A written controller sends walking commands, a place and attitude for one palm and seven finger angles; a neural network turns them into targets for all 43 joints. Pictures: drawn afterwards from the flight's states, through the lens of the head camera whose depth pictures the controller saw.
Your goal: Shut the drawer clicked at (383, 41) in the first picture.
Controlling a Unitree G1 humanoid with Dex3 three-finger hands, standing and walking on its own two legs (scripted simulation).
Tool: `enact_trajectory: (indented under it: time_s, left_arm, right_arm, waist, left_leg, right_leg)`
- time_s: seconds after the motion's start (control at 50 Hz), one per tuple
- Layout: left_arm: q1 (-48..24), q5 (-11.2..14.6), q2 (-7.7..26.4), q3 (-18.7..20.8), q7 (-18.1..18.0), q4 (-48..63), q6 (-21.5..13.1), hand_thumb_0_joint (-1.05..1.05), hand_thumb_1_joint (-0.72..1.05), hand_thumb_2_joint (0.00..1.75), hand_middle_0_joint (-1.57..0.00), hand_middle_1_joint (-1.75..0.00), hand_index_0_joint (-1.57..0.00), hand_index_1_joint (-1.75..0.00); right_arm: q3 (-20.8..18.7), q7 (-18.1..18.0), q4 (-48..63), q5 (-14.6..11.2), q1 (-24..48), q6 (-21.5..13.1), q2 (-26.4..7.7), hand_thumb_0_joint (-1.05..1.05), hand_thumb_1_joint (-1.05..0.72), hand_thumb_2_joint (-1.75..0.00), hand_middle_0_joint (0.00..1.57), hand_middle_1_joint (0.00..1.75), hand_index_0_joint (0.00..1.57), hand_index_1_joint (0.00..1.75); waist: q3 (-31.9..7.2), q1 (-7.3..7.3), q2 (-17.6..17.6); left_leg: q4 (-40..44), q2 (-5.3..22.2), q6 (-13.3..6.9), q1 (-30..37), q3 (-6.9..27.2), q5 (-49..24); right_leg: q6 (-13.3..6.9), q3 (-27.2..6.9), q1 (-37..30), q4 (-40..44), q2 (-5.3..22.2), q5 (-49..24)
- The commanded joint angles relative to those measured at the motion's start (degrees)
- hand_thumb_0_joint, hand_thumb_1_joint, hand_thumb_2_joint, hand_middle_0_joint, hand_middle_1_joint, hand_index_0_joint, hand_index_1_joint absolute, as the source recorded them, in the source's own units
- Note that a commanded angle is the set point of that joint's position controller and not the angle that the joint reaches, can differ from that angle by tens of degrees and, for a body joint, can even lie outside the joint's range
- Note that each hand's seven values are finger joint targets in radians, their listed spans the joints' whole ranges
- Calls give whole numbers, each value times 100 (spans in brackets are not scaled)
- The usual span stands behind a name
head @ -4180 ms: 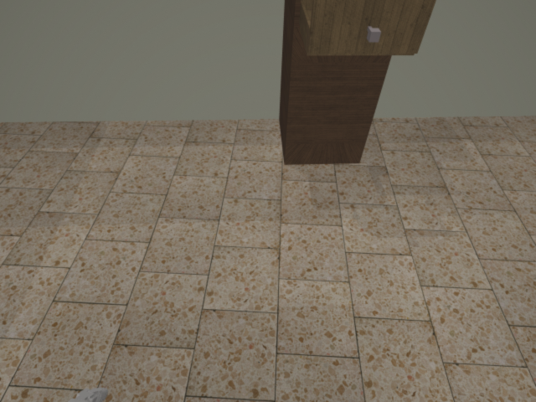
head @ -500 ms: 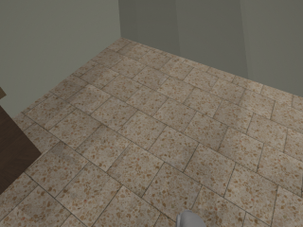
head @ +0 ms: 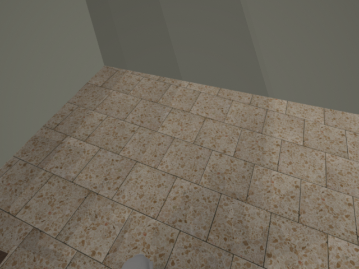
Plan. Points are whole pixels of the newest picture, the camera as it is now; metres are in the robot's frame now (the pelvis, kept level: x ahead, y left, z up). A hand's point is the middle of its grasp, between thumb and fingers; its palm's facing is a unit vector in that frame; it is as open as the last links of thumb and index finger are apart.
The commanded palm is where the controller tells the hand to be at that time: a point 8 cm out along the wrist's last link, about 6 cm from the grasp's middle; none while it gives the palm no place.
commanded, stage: turn to face it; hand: left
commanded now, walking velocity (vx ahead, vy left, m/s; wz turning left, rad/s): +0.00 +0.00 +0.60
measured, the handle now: out of the picture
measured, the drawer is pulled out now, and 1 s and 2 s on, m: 0.26 0.26 0.26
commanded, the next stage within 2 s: none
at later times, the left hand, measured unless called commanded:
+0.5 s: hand out of the picture +0.12 +0.24 -0.16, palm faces +0.28 -0.93 -0.26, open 7.3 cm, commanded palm none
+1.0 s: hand out of the picture +0.00 +0.17 -0.17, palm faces +0.58 -0.77 -0.25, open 7.3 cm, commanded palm none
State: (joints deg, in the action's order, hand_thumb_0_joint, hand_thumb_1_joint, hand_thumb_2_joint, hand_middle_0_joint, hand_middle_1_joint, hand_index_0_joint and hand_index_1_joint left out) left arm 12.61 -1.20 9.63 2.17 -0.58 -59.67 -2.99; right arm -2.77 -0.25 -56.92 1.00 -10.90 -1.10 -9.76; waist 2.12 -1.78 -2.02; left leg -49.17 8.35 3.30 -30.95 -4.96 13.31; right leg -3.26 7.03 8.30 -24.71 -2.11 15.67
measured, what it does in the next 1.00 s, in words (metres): steps on the spot, turning left: left foot, then right foot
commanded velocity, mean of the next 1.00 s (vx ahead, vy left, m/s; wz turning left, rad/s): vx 0.00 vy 0.00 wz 0.60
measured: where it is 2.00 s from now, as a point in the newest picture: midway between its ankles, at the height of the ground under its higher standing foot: outside the picture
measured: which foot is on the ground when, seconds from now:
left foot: up 0.00-0.08, down 0.10-0.60, up 0.62-1.00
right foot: down 0.00-0.12, up 0.14-0.58, down 0.60-1.00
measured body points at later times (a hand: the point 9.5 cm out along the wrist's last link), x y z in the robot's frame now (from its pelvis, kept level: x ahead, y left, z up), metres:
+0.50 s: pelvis +0.08 +0.01 +0.00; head +0.11 +0.02 +0.45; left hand +0.11 +0.29 -0.14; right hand +0.19 -0.21 -0.15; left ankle +0.13 +0.12 -0.74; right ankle +0.11 -0.14 -0.69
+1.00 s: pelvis +0.08 -0.02 -0.01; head +0.11 +0.00 +0.44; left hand -0.03 +0.21 -0.15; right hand +0.32 -0.18 -0.14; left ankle +0.00 +0.08 -0.72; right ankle +0.13 -0.13 -0.74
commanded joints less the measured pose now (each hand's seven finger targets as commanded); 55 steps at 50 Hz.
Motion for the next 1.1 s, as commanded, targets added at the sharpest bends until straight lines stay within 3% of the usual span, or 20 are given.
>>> enact_trajectory:
  time_s: [0.0,0.06,0.08,0.1,0.12,0.16,0.2,0.42,0.54,0.56,0.58,0.6,0.66,0.7,0.92,0.98,1.0,1.02,1.04,1.08]
  left_arm:
    - [391,4,751,137,-85,128,-51,0,90,90,-20,-30,-20,-30]
    - [355,37,837,195,-142,202,65,0,90,90,-20,-30,-20,-30]
    - [566,85,732,209,-135,263,116,0,90,90,-20,-30,-20,-30]
    - [743,144,531,171,-126,375,156,0,90,90,-20,-30,-20,-30]
    - [575,93,579,163,-153,516,201,0,90,90,-20,-30,-20,-30]
    - [10,38,634,240,-107,607,241,0,90,90,-20,-30,-20,-30]
    - [45,26,599,280,-39,599,288,0,90,90,-20,-30,-20,-30]
    - [-310,35,559,322,-71,1081,419,0,90,90,-20,-30,-20,-30]
    - [386,90,746,339,-110,1106,379,0,90,90,-20,-30,-20,-30]
    - [586,56,976,384,-137,1105,347,0,90,90,-20,-30,-20,-30]
    - [574,-53,1551,492,-183,1195,303,0,90,90,-20,-30,-20,-30]
    - [169,-30,1812,445,-181,1402,359,0,90,90,-20,-30,-20,-30]
    - [-629,1,1160,287,-151,1538,285,0,90,90,-20,-30,-20,-30]
    - [-445,-2,1009,241,-143,1501,231,0,90,90,-20,-30,-20,-30]
    - [483,-64,1579,382,-112,1110,317,0,90,90,-20,-30,-20,-30]
    - [354,8,1589,425,-78,1093,357,0,90,90,-20,-30,-20,-30]
    - [316,51,1438,404,-47,1159,370,0,90,90,-20,-30,-20,-30]
    - [123,80,1030,303,14,1475,376,0,90,90,-20,-30,-20,-30]
    - [-300,3,1101,268,-52,1600,464,0,90,90,-20,-30,-20,-30]
    - [-535,46,1079,320,-57,1479,482,0,90,90,-20,-30,-20,-30]
  right_arm:
    - [26,78,101,-25,-144,-43,-179,0,-90,-90,20,30,20,30]
    - [-49,78,12,27,-661,-27,-496,0,-90,-90,20,30,20,30]
    - [-134,58,6,72,-997,-37,-894,0,-90,-90,20,30,20,30]
    - [-220,46,43,84,-1272,4,-1373,0,-90,-90,20,30,20,30]
    - [-201,-39,32,44,-1329,48,-1398,0,-90,-90,20,30,20,30]
    - [-199,-76,226,30,-728,66,-1208,0,-90,-90,20,30,20,30]
    - [-157,-72,416,28,-224,42,-1004,0,-90,-90,20,30,20,30]
    - [-407,-10,584,45,-363,164,-1296,0,-90,-90,20,30,20,30]
    - [-499,46,834,22,96,281,-1365,0,-90,-90,20,30,20,30]
    - [-488,74,910,-16,128,301,-1184,0,-90,-90,20,30,20,30]
    - [-430,96,1037,-56,37,317,-758,0,-90,-90,20,30,20,30]
    - [-436,90,1123,23,83,314,-831,0,-90,-90,20,30,20,30]
    - [-446,176,840,66,-16,428,-906,0,-90,-90,20,30,20,30]
    - [-402,202,784,30,-151,422,-832,0,-90,-90,20,30,20,30]
    - [-179,201,1058,-41,770,360,-797,0,-90,-90,20,30,20,30]
    - [-225,174,964,-16,273,272,-1041,0,-90,-90,20,30,20,30]
    - [-338,166,886,13,-128,218,-1470,0,-90,-90,20,30,20,30]
    - [-518,131,854,22,-522,194,-2171,0,-90,-90,20,30,20,30]
    - [-512,102,638,-36,-845,230,-2160,0,-90,-90,20,30,20,30]
    - [-444,-4,787,1,-227,222,-1852,0,-90,-90,20,30,20,30]
  waist:
    - [85,218,860]
    - [-184,-45,379]
    - [-545,-118,-580]
    - [-712,-122,-1833]
    - [-928,-174,-1606]
    - [-490,-88,-857]
    - [-357,128,-413]
    - [-667,-59,-516]
    - [-729,298,-658]
    - [-705,400,-234]
    - [-531,422,1446]
    - [-231,357,1734]
    - [353,-69,996]
    - [153,-45,1062]
    - [-447,498,1632]
    - [-736,185,1363]
    - [-1018,-53,363]
    - [-1049,-317,-1625]
    - [-1057,-450,-1153]
    - [-471,-262,-1147]
  left_leg:
    - [812,-188,-139,658,-60,-227]
    - [1767,-310,-258,1725,-24,-1303]
    - [2037,237,-578,2511,774,-2886]
    - [2400,1349,-1267,3014,2140,-4568]
    - [2852,1636,-1637,2940,2877,-3963]
    - [3118,1245,-1532,2191,2606,-1814]
    - [3281,824,-1274,1673,1968,-1176]
    - [3156,486,-1389,1943,2431,-876]
    - [2743,-4,-1000,1000,2526,-531]
    - [2262,-337,-696,348,2283,51]
    - [791,-1110,-202,-843,1232,1245]
    - [-605,-1186,-69,-814,804,1803]
    - [-2050,-713,-52,-445,741,860]
    - [-2092,-672,62,-456,547,635]
    - [634,-695,14,572,-170,1272]
    - [2270,-733,-144,1771,-273,102]
    - [2721,-158,-401,3063,433,-1206]
    - [2652,1497,-1291,3933,2519,-3809]
    - [2623,1689,-1651,3515,2381,-3812]
    - [2782,1111,-1503,2607,2136,-2661]
  right_leg:
    - [-349,-410,11,589,1717,-2997]
    - [17,-27,1,-663,1582,-2782]
    - [314,235,575,-1721,1163,-1642]
    - [594,403,1428,-3132,488,1592]
    - [619,-273,1795,-4173,363,2373]
    - [626,-694,2292,-4608,690,1606]
    - [668,-685,2059,-4252,783,1001]
    - [805,-665,1867,-2647,515,962]
    - [655,-518,143,-454,266,172]
    - [500,-844,-553,411,665,70]
    - [-58,-2542,-968,1302,2253,1010]
    - [-499,-2997,103,1522,3208,905]
    - [-212,-1402,955,1047,2183,-280]
    - [-145,-785,446,675,1979,-1642]
    - [-277,-181,-765,-140,2351,-3490]
    - [140,276,-380,-1037,2209,-3193]
    - [454,448,690,-2116,1949,-2176]
    - [936,488,2580,-3401,1120,1878]
    - [874,-220,2648,-3971,1064,2346]
    - [866,-584,2720,-4278,1070,1616]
